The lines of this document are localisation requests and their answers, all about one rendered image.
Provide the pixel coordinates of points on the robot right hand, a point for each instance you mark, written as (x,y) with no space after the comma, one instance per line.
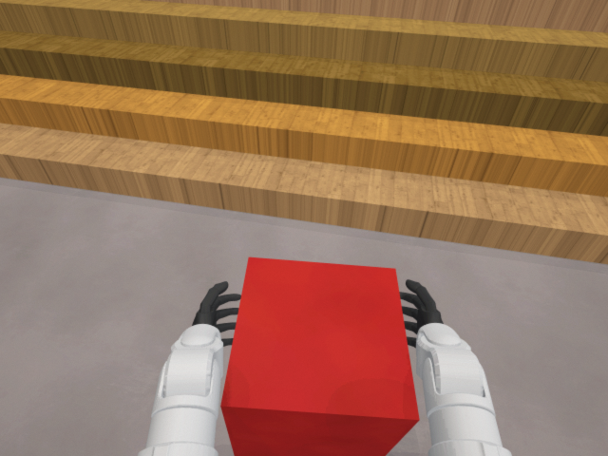
(425,313)

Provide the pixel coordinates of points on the carton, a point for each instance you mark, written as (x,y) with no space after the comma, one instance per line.
(319,364)

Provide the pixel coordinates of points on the robot left hand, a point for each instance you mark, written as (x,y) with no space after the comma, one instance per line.
(207,313)

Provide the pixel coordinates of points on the robot right forearm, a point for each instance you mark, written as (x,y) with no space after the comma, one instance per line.
(458,403)

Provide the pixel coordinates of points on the robot left forearm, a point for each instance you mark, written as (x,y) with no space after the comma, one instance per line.
(186,405)

